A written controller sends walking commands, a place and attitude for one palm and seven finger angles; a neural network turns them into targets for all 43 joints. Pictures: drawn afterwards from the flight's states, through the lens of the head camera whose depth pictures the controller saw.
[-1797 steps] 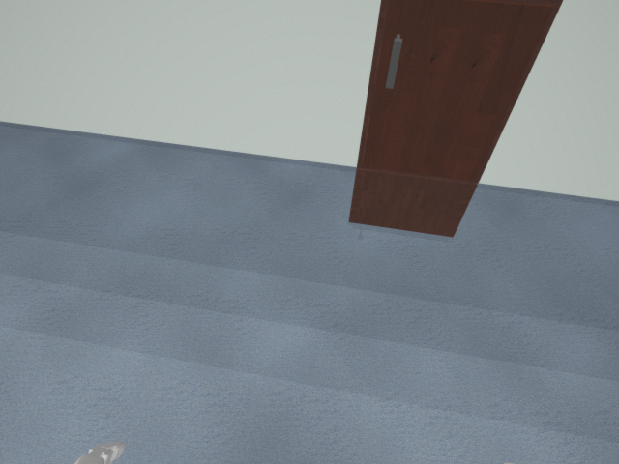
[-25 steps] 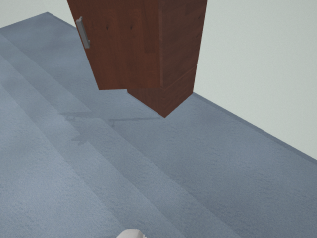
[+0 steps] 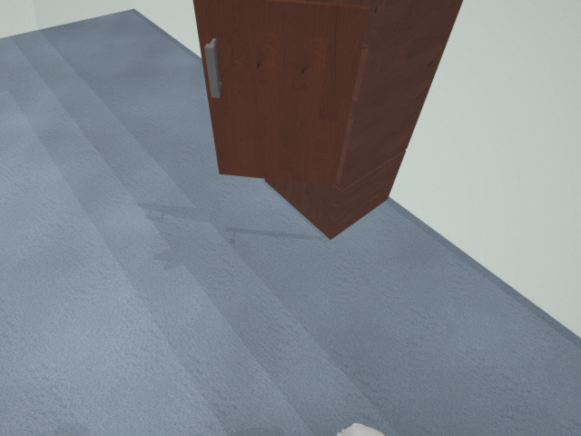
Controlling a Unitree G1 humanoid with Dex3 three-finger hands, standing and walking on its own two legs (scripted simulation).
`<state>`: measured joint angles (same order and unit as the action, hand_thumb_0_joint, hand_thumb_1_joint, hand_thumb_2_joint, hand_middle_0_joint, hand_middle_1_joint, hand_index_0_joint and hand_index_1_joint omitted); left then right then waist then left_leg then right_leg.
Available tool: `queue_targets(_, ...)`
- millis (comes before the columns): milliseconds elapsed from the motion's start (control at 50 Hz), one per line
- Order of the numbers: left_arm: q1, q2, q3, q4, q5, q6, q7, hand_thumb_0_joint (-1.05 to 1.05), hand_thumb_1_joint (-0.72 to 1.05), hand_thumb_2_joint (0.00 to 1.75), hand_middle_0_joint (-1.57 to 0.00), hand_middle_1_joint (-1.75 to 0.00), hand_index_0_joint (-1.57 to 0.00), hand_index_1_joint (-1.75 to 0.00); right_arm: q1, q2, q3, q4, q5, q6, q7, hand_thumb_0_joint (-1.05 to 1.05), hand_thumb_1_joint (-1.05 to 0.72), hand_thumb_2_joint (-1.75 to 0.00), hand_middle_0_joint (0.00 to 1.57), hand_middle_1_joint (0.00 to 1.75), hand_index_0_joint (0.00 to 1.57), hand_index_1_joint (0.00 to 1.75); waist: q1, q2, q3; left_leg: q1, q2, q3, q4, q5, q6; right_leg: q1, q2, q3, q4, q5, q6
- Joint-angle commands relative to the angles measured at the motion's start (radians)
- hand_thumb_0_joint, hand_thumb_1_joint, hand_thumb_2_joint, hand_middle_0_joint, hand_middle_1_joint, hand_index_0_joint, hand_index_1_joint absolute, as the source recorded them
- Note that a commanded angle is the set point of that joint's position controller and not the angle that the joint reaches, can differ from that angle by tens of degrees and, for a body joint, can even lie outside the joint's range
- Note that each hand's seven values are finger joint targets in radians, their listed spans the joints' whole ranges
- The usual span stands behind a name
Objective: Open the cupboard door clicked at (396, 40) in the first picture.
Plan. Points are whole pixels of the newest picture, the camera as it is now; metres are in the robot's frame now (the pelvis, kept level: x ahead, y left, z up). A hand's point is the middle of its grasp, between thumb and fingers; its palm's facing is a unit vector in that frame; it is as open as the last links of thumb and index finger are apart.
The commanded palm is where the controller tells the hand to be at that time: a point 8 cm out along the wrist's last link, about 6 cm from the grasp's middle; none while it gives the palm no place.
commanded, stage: take the last steps up to it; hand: left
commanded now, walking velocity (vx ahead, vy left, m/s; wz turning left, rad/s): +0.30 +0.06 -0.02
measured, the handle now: (215, 68) +0.98 +0.28 -0.01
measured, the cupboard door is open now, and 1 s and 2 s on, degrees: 44 44 44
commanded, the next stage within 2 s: come to a stop and stand still in 0.90 s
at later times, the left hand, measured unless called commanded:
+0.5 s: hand (183, 409) +0.18 +0.18 -0.17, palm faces +0.10 -0.98 -0.19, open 7.2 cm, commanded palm none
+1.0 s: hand (199, 261) +0.46 +0.23 -0.17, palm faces -0.02 -0.98 -0.19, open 7.3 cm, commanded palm none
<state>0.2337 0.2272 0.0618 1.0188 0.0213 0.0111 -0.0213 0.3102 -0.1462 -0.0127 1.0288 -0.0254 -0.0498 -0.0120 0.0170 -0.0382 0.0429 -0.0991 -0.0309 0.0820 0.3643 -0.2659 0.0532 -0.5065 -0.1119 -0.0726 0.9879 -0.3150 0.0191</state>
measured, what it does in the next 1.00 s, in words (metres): walks ahead: right foot, then left foot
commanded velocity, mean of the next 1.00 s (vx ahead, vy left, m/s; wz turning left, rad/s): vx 0.24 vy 0.05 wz -0.02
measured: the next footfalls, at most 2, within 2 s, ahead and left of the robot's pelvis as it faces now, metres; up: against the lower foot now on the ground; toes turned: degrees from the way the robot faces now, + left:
right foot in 0.18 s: +0.18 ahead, -0.12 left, +0.00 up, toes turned -8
left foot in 0.60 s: +0.33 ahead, +0.14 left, +0.00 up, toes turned +8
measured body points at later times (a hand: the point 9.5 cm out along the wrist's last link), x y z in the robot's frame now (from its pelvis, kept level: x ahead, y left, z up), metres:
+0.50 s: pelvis +0.18 +0.00 +0.00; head +0.20 +0.01 +0.45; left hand +0.18 +0.24 -0.16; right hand +0.23 -0.24 -0.15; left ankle +0.25 +0.14 -0.71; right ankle +0.14 -0.11 -0.74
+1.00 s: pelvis +0.36 +0.04 -0.01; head +0.38 +0.05 +0.44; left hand +0.46 +0.28 -0.15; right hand +0.31 -0.18 -0.16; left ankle +0.29 +0.14 -0.74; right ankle +0.41 -0.07 -0.74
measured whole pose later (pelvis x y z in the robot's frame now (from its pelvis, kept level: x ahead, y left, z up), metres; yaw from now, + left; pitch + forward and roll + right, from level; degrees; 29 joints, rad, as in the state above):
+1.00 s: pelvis +0.36 +0.04 -0.01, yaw -2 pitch -1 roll +1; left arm 0.14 0.20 0.05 0.99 0.02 -0.02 -0.01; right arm 0.35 -0.16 -0.03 1.10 -0.03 -0.04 -0.02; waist -0.02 -0.03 0.06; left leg -0.09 0.01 0.17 0.47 -0.36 0.03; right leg -0.35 -0.07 -0.11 0.58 -0.20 -0.01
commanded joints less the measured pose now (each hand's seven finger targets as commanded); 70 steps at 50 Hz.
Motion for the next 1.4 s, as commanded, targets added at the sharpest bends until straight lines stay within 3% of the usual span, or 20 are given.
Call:
queue_targets(0, -0.112, 0.013, -0.013, -0.103, 0.000, -0.032, -0.005, 0.00, 0.90, 0.90, -0.20, -0.30, -0.20, -0.30, 0.116, -0.165, -0.035, 0.012, 0.001, -0.019, -0.010, 0.00, -0.90, -0.90, 0.20, 0.30, 0.20, 0.30, -0.042, 0.110, 0.029, 0.040, 0.267, -0.152, -0.152, 0.338, 0.139, -0.021, 0.008, -0.018, -0.198, 0.037, -0.003)
queue_targets(120, -0.011, 0.043, 0.010, -0.082, 0.003, -0.040, -0.004, 0.00, 0.90, 0.90, -0.20, -0.30, -0.20, -0.30, 0.101, -0.153, -0.033, 0.047, 0.001, -0.008, -0.007, 0.00, -0.90, -0.90, 0.20, 0.30, 0.20, 0.30, 0.034, 0.062, 0.040, -0.142, 0.219, -0.097, 0.021, 0.177, 0.080, 0.349, 0.068, -0.043, -0.417, 0.111, -0.029)
queue_targets(140, 0.113, 0.089, 0.025, -0.045, 0.006, -0.050, 0.001, 0.00, 0.90, 0.90, -0.20, -0.30, -0.20, -0.30, 0.085, -0.138, -0.033, 0.042, 0.010, -0.011, -0.003, 0.00, -0.90, -0.90, 0.20, 0.30, 0.20, 0.30, 0.090, -0.025, -0.005, -0.252, 0.146, -0.049, 0.202, 0.134, 0.044, 0.535, 0.020, 0.051, -0.483, 0.070, -0.059)
queue_targets(180, 0.295, 0.220, 0.056, -0.001, -0.005, -0.060, 0.019, 0.00, 0.90, 0.90, -0.20, -0.30, -0.20, -0.30, 0.064, -0.115, -0.034, -0.008, 0.019, -0.009, 0.006, 0.00, -0.90, -0.90, 0.20, 0.30, 0.20, 0.30, 0.131, -0.242, -0.096, -0.517, 0.022, -0.008, 0.750, -0.354, -0.022, 0.682, -0.382, 0.606, -0.777, -0.100, -0.248)
queue_targets(300, 0.047, 0.039, 0.013, -0.054, -0.006, -0.083, 0.030, 0.00, 0.90, 0.90, -0.20, -0.30, -0.20, -0.30, 0.050, -0.040, -0.038, 0.026, -0.001, 0.029, 0.024, 0.00, -0.90, -0.90, 0.20, 0.30, 0.20, 0.30, -0.021, -0.080, 0.019, -0.397, 0.152, -0.061, 0.671, -0.009, -0.071, 0.265, -0.195, 0.155, -0.843, 0.062, -0.156)
queue_targets(440, 0.113, 0.085, 0.027, 0.007, 0.003, -0.090, 0.018, 0.00, 0.90, 0.90, -0.20, -0.30, -0.20, -0.30, -0.091, -0.028, -0.041, -0.046, 0.001, 0.014, 0.045, 0.00, -0.90, -0.90, 0.20, 0.30, 0.20, 0.30, 0.021, -0.087, 0.013, -0.364, 0.112, 0.017, 0.302, 0.034, -0.089, 0.363, -0.184, 0.103, -0.799, 0.140, -0.165)
queue_targets(540, 0.105, 0.087, 0.025, 0.022, -0.001, -0.074, 0.016, 0.00, 0.90, 0.90, -0.20, -0.30, -0.20, -0.30, -0.018, -0.105, -0.053, -0.030, -0.002, -0.011, 0.035, 0.00, -0.90, -0.90, 0.20, 0.30, 0.20, 0.30, -0.044, 0.001, -0.010, -0.030, 0.063, 0.055, 0.089, 0.068, -0.063, 0.229, -0.117, 0.036, -0.577, 0.151, -0.102)
queue_targets(580, 0.090, 0.006, 0.004, -0.026, -0.011, -0.074, 0.009, 0.00, 0.90, 0.90, -0.20, -0.30, -0.20, -0.30, 0.225, -0.275, -0.092, 0.019, -0.018, -0.016, 0.009, 0.00, -0.90, -0.90, 0.20, 0.30, 0.20, 0.30, -0.135, 0.353, -0.136, 0.271, 0.415, -0.416, -0.061, 0.035, 0.110, -0.080, 0.078, -0.110, -0.043, -0.235, -0.020)
queue_targets(600, 0.021, 0.020, 0.000, -0.055, -0.004, -0.076, 0.013, 0.00, 0.90, 0.90, -0.20, -0.30, -0.20, -0.30, 0.256, -0.276, -0.087, 0.025, -0.013, -0.006, -0.003, 0.00, -0.90, -0.90, 0.20, 0.30, 0.20, 0.30, -0.150, 0.254, -0.125, 0.262, 0.471, -0.476, -0.091, 0.087, 0.176, -0.156, 0.068, -0.006, 0.153, -0.276, -0.036)
queue_targets(660, -0.004, 0.012, 0.003, -0.034, -0.001, -0.065, 0.008, 0.00, 0.90, 0.90, -0.20, -0.30, -0.20, -0.30, 0.070, -0.170, -0.051, -0.016, -0.004, -0.020, -0.013, 0.00, -0.90, -0.90, 0.20, 0.30, 0.20, 0.30, -0.066, 0.151, -0.014, 0.019, 0.402, -0.295, -0.121, 0.179, 0.141, -0.146, -0.026, 0.068, 0.229, -0.102, -0.031)
queue_targets(760, 0.040, -0.026, -0.003, -0.029, 0.003, -0.037, 0.002, 0.00, 0.90, 0.90, -0.20, -0.30, -0.20, -0.30, 0.030, -0.130, -0.043, -0.011, -0.003, -0.033, -0.015, 0.00, -0.90, -0.90, 0.20, 0.30, 0.20, 0.30, -0.014, 0.152, -0.022, -0.045, 0.311, -0.085, -0.156, 0.303, 0.109, -0.006, -0.015, 0.017, -0.037, 0.011, -0.013)
queue_targets(940, 0.010, 0.010, -0.001, -0.045, 0.007, -0.041, 0.007, 0.00, 0.90, 0.90, -0.20, -0.30, -0.20, -0.30, 0.042, -0.138, -0.034, 0.028, -0.001, -0.005, -0.012, 0.00, -0.90, -0.90, 0.20, 0.30, 0.20, 0.30, 0.013, 0.090, -0.001, -0.079, 0.238, -0.025, 0.036, 0.307, 0.045, 0.294, 0.068, -0.054, -0.475, 0.151, -0.036)
queue_targets(960, 0.085, 0.052, 0.010, -0.022, 0.007, -0.049, 0.011, 0.00, 0.90, 0.90, -0.20, -0.30, -0.20, -0.30, 0.035, -0.123, -0.032, 0.027, 0.006, -0.007, -0.009, 0.00, -0.90, -0.90, 0.20, 0.30, 0.20, 0.30, 0.048, 0.024, -0.042, -0.167, 0.185, 0.019, 0.159, 0.240, 0.007, 0.459, 0.022, 0.020, -0.515, 0.245, -0.056)
queue_targets(1000, 0.225, 0.182, 0.029, 0.019, -0.004, -0.059, 0.027, 0.00, 0.90, 0.90, -0.20, -0.30, -0.20, -0.30, 0.034, -0.096, -0.029, -0.006, 0.018, 0.006, -0.004, 0.00, -0.90, -0.90, 0.20, 0.30, 0.20, 0.30, 0.080, -0.229, -0.102, -0.410, 0.040, 0.073, 0.541, -0.376, -0.074, 0.626, -0.339, 0.420, -0.679, 0.480, -0.259)
queue_targets(1020, 0.167, 0.166, 0.017, 0.001, -0.007, -0.055, 0.037, 0.00, 0.90, 0.90, -0.20, -0.30, -0.20, -0.30, 0.023, -0.100, -0.026, -0.004, 0.021, 0.015, -0.009, 0.00, -0.90, -0.90, 0.20, 0.30, 0.20, 0.30, 0.063, -0.133, -0.076, -0.374, 0.081, -0.033, 0.593, -0.387, -0.071, 0.516, -0.343, 0.387, -0.700, 0.483, -0.292)
queue_targets(1100, -0.034, 0.093, -0.001, -0.044, -0.002, -0.041, 0.061, 0.00, 0.90, 0.90, -0.20, -0.30, -0.20, -0.30, 0.060, -0.044, -0.017, 0.039, 0.029, 0.056, -0.019, 0.00, -0.90, -0.90, 0.20, 0.30, 0.20, 0.30, -0.030, -0.138, -0.068, -0.221, 0.095, -0.047, 0.376, -0.226, -0.093, 0.367, -0.204, 0.124, -0.596, 0.865, -0.223)
queue_targets(1160, -0.039, 0.095, 0.002, -0.040, -0.019, -0.020, 0.057, 0.00, 0.90, 0.90, -0.20, -0.30, -0.20, -0.30, 0.119, -0.059, -0.023, 0.075, 0.017, 0.060, -0.017, 0.00, -0.90, -0.90, 0.20, 0.30, 0.20, 0.30, -0.049, -0.012, -0.110, -0.060, 0.086, -0.014, 0.076, 0.179, -0.097, 0.321, -0.122, 0.073, -0.455, 0.637, -0.116)
queue_targets(1200, -0.020, 0.046, -0.004, -0.059, -0.028, -0.001, 0.054, 0.00, 0.90, 0.90, -0.20, -0.30, -0.20, -0.30, 0.053, -0.152, -0.043, 0.021, 0.005, 0.054, -0.026, 0.00, -0.90, -0.90, 0.20, 0.30, 0.20, 0.30, -0.010, 0.202, -0.091, -0.107, 0.281, -0.197, 0.029, 0.618, 0.016, 0.270, 0.003, -0.001, -0.378, 0.247, -0.019)
queue_targets(1240, -0.017, 0.033, 0.000, -0.063, -0.015, 0.023, 0.057, 0.00, 0.90, 0.90, -0.20, -0.30, -0.20, -0.30, -0.024, -0.176, -0.051, -0.012, 0.000, 0.060, -0.030, 0.00, -0.90, -0.90, 0.20, 0.30, 0.20, 0.30, 0.003, 0.213, -0.021, -0.182, 0.336, -0.213, -0.015, 0.614, 0.089, 0.254, 0.070, 0.012, -0.241, -0.140, -0.015)
queue_targets(1380, -0.013, 0.035, 0.004, -0.069, -0.016, 0.019, 0.053, 0.00, 0.90, 0.90, -0.20, -0.30, -0.20, -0.30, -0.016, -0.217, -0.075, -0.028, -0.003, 0.063, -0.044, 0.00, -0.90, -0.90, 0.20, 0.30, 0.20, 0.30, -0.038, 0.195, -0.138, 0.127, 0.335, -0.195, 0.108, 1.002, 0.120, 0.156, 0.095, 0.041, -0.296, -0.137, -0.019)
